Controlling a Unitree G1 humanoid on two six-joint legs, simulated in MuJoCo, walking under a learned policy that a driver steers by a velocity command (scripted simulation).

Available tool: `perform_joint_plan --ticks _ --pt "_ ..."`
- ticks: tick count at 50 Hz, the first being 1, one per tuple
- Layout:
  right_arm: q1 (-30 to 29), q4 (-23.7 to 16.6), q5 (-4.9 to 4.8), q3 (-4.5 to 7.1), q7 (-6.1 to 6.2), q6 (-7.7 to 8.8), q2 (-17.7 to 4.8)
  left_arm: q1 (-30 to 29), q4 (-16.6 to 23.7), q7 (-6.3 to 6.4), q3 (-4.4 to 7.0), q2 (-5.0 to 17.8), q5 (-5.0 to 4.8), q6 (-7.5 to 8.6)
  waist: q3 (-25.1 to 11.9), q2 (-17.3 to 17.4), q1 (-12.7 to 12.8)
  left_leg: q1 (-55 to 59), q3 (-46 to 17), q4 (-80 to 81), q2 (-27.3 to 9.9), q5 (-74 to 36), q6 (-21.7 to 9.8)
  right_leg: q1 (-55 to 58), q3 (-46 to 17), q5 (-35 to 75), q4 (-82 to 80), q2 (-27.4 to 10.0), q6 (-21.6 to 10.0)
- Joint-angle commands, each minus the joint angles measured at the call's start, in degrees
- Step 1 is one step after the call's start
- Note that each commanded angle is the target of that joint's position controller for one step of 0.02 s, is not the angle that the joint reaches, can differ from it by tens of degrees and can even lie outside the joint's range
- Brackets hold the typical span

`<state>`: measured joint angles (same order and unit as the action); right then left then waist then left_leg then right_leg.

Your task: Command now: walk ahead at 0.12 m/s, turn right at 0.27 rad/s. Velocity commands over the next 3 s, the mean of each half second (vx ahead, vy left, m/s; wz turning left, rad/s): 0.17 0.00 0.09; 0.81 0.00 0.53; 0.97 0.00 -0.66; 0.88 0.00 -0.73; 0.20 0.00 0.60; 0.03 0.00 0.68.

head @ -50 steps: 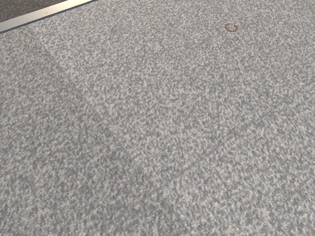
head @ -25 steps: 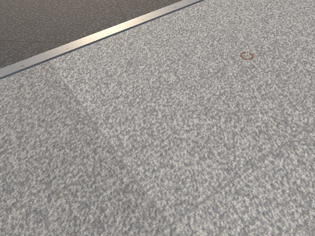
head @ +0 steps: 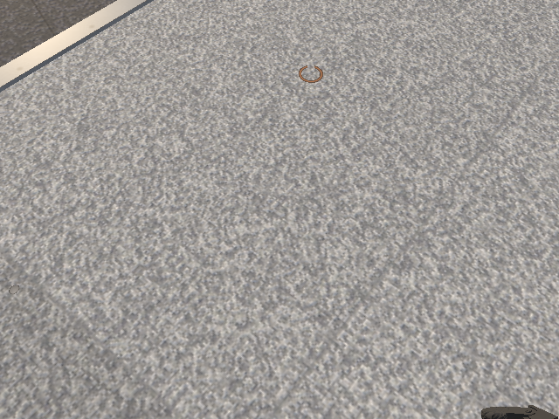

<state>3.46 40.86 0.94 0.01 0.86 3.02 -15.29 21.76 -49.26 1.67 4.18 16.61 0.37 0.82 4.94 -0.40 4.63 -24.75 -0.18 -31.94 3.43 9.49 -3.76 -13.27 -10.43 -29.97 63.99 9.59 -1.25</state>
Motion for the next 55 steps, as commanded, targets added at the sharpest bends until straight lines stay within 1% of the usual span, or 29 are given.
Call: perform_joint_plan --ticks 1,3,6,11,13,14,15,16,17,18,19,21,24,30,34,35,36,37,38,39,41,42,43,44,46,47,50,52,55 --pt "6.01 -1.47 -0.12 0.97 0.14 0.36 -2.89 1.76 2.55 -0.9 0.82 5.65 1.22 -0.92 -10.17 3.42 -3.95 18.66 -18.97 11.96 -18.86 -33.19 -10.43 -12.17 1.89 3.99 6.81 -5.33 1.39" --pt "8.45 1.31 0.11 0.95 -0.01 0.9 -3.67 1.83 2.05 -1.9 0.19 3.48 0.99 -1.96 -8.49 5.62 -2.94 13.63 -12.1 13.62 -15.32 -37.63 -8.44 -6.79 2.6 5.96 0.47 -5.37 1.55" --pt "8.79 3.26 0.63 0.53 -0.25 1.55 -3.68 1.39 1.19 -1.75 -0.79 1.28 0.72 -2.69 -9.92 7.16 -1.55 12.7 -8.21 13.52 -13.74 -39.97 -7.74 -2.45 4.45 6.09 -11.39 -4.99 1.78" --pt "10.76 4.78 0.41 1.06 -0.19 -0.67 -5.97 -5.33 0.85 -1.02 -1.94 1.52 0.75 -4.09 -8.75 9.49 -3.66 8.46 -10.18 15.53 -13.16 -12.24 -7.26 4.05 9.04 10.34 -27.32 -6.45 1.13" --pt "10.79 5.33 0.08 0.54 -0.17 -1.7 -4.86 -6.19 0.01 -0.71 -2.57 0.51 1.17 -3.66 -5.55 7.03 -2.61 1.95 -11.84 15.45 -11.6 1.32 -4.96 10.68 8.96 16.78 -38.47 -7.06 -0.08" --pt "12.21 5.76 0.05 0.45 -0.3 -1.79 -4.54 -7.23 0.34 -0.18 -2.52 1.87 1.74 -3.07 -3.62 4.86 -2.58 -1.71 -13.5 15.21 -10.73 4.51 -2.66 13.51 5.92 19.33 -42.32 -9.24 -0.68" --pt "12.25 4.89 -0.36 0.65 -0.7 -1.6 -4.63 -6.52 0.93 0.6 -2.08 5.2 2.47 -2.2 -3.98 1.26 -2.56 -4.3 -13.21 11.79 -9.11 6.45 -0.62 15.85 -0.64 19.35 -44.41 -16.41 -2.0" --pt "13.81 4.02 -1.26 1.0 -0.8 -1.8 -4.01 -9.45 1.04 0.84 -0.9 10.13 1.53 -1.92 -2.04 -6.35 -5.54 -2.11 -6.58 6.66 -2.7 10.19 0.33 7.71 -5.05 20.99 -45.88 -21.94 -5.45" --pt "13.13 4.31 -0.7 1.5 -0.63 -2.37 -5.11 -7.05 0.27 0.46 -0.23 9.88 1.06 -1.64 -4.99 -9.52 -3.27 0.64 -1.94 -3.05 0.33 16.19 -0.06 5.75 -6.76 5.66 -48.84 -24.0 -8.59" --pt "10.86 2.96 -0.1 2.33 -1.09 -2.79 -6.54 -6.42 0.41 0.4 0.21 10.04 1.18 -1.3 -2.94 -12.15 -1.65 -4.72 -0.24 -12.16 0.2 18.75 -0.3 6.1 -10.75 -10.13 -54.05 -26.6 -10.71" --pt "9.38 2.0 0.21 3.22 -1.62 -3.28 -7.76 -6.66 0.91 0.47 0.3 9.35 1.41 -1.02 0.12 -12.37 -1.3 -11.13 -0.44 -20.41 -2.04 19.82 -0.04 6.41 -13.99 -17.02 -58.27 -29.1 -12.17" --pt "11.02 2.17 0.74 3.93 -2.84 -3.45 -6.94 -9.06 1.99 0.54 -0.08 6.8 0.99 0.28 2.16 -8.59 -3.81 -17.55 -2.28 -26.47 -5.73 15.01 0.45 9.46 -10.78 -14.46 -59.88 -28.58 -11.18" --pt "10.57 1.95 0.59 4.18 -3.93 -3.37 -5.11 -9.18 2.65 0.34 0.35 6.58 1.15 2.53 -1.2 -4.74 -4.01 -18.93 -0.23 -27.54 -7.17 9.89 1.76 14.69 0.05 -2.2 -59.52 -26.66 -7.98" --pt "3.79 -3.35 0.38 4.31 -6.77 -4.79 -5.05 -8.86 3.23 -0.76 1.89 9.99 2.19 4.16 -0.34 -7.43 -3.52 -10.31 3.48 -15.27 -9.75 7.49 1.04 9.25 13.03 -0.13 -59.86 -27.65 -4.98" --pt "3.76 -4.43 0.34 4.66 -6.52 -4.64 -6.45 -7.98 3.44 -1.38 2.44 11.52 2.68 3.6 1.2 -6.44 -4.14 -3.31 10.35 -10.73 -6.73 11.38 -3.4 8.24 19.13 5.73 -54.02 -28.19 -4.28" --pt "9.84 -2.67 0.21 5.02 -5.98 -4.26 -6.78 -9.44 3.86 -1.52 2.58 12.2 2.39 3.29 -1.05 -5.38 -7.75 4.28 12.94 -8.91 -3.3 11.85 -4.53 6.36 22.14 20.26 -44.95 -27.13 -3.94" --pt "21.24 1.29 0.36 6.12 -5.09 -3.65 -8.28 -9.94 4.17 -1.87 2.25 11.44 2.11 2.91 -7.09 0.31 -13.41 17.8 13.43 -6.28 1.1 12.69 -5.93 2.69 26.65 38.52 -25.81 -23.83 -3.3" --pt "34.16 4.78 0.43 8.14 -3.82 -3.21 -14.53 -12.22 6.84 -2.42 0.99 8.51 2.08 2.99 -11.92 13.49 -19.25 32.2 -2.41 2.43 -4.29 26.63 -9.29 -12.27 28.04 36.85 -0.84 -19.23 -0.52" --pt "30.03 3.72 -0.09 8.3 -3.25 -2.7 -19.35 -16.65 12.28 -3.26 -0.97 1.26 2.28 4.18 -9.47 28.62 -14.38 36.03 -37.84 20.55 -16.17 43.78 -13.4 -35.44 17.5 1.35 12.24 -8.83 1.62" --pt "26.57 1.19 -0.02 7.61 -3.0 -2.33 -17.15 -20.6 13.42 -3.44 -1.1 4.4 3.29 4.84 -6.94 15.57 -14.84 35.68 -41.69 23.27 -19.73 35.89 -13.23 -41.68 9.35 4.27 17.3 -11.61 0.75" --pt "24.68 1.63 0.92 6.84 -2.03 -1.66 -14.18 -15.4 10.32 -3.8 -1.16 5.55 2.69 5.51 -5.13 3.14 -9.86 27.75 -30.02 18.74 -18.89 24.5 -10.64 -37.12 9.07 13.83 12.49 -17.22 -0.77" --pt "20.39 0.92 0.6 6.0 -1.82 -1.16 -12.22 -13.6 9.19 -4.11 -1.31 5.3 3.24 4.97 -4.09 2.25 -7.35 22.26 -24.4 19.8 -15.22 22.13 -8.47 -32.75 9.12 16.26 8.56 -18.51 -0.69" --pt "18.1 0.14 0.5 5.28 -1.63 -0.38 -10.83 -10.85 7.9 -4.63 -1.54 5.0 3.13 4.0 -3.94 4.65 -5.67 19.5 -20.86 21.4 -13.68 19.67 -7.41 -29.95 9.72 18.69 6.99 -19.09 -0.35" --pt "18.17 0.5 0.22 4.72 -1.71 0.5 -9.32 -10.72 7.2 -4.98 -1.52 5.11 2.63 2.89 -2.85 4.27 -5.35 18.57 -17.55 22.81 -12.39 15.01 -6.5 -29.64 10.61 20.63 6.64 -19.22 -0.17" --pt "20.5 2.05 -0.26 4.59 -2.16 1.84 -9.03 -13.34 7.2 -5.21 -1.71 4.31 1.3 1.25 0.17 2.39 -5.74 19.85 -10.37 25.83 -10.82 3.4 -4.22 -33.19 12.8 24.66 3.97 -18.82 -0.44" --pt "23.03 3.06 -0.35 4.35 -2.4 2.37 -8.32 -15.87 7.87 -5.21 -1.92 3.87 0.88 1.09 1.91 1.83 -6.69 20.71 -6.45 25.97 -9.84 -8.09 -2.55 -34.26 13.98 25.54 1.89 -18.06 -1.03" --pt "24.95 4.81 0.07 3.4 -2.16 3.42 -6.35 -21.0 9.22 -5.41 -2.76 1.89 -0.51 1.72 2.75 2.12 -7.77 23.22 3.38 27.27 -7.95 -25.15 0.08 -33.41 14.68 31.03 -7.72 -12.67 -2.54" --pt "23.81 5.52 0.12 2.81 -1.48 3.93 -5.98 -23.16 10.3 -5.83 -3.56 0.88 -0.45 2.27 3.34 2.88 -6.73 23.04 7.39 29.95 -9.24 -34.01 1.11 -28.54 17.66 35.1 -17.52 -11.15 -4.19" --pt "21.99 6.3 0.4 2.96 0.16 4.55 -8.45 -18.41 8.44 -5.48 -3.49 2.56 -0.2 2.02 -2.14 5.29 -3.24 29.97 10.8 25.86 -11.4 -65.67 3.6 -16.32 22.39 38.03 -24.3 -5.41 -6.53"
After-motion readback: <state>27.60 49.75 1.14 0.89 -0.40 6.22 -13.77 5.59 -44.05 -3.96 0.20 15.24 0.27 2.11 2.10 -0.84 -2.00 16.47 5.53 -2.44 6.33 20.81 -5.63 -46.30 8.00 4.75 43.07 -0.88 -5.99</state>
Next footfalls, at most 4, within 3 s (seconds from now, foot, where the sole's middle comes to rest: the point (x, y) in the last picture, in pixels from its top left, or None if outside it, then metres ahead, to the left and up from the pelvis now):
0.30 right None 0.10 -0.12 -0.76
0.72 left None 0.24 0.21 -0.76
1.18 right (181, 298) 0.69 0.33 -0.76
1.62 left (130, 170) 1.10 0.57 -0.76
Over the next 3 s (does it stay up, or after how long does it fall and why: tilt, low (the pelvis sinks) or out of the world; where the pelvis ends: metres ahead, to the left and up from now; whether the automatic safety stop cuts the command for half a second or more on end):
stays up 1.44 0.37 0.01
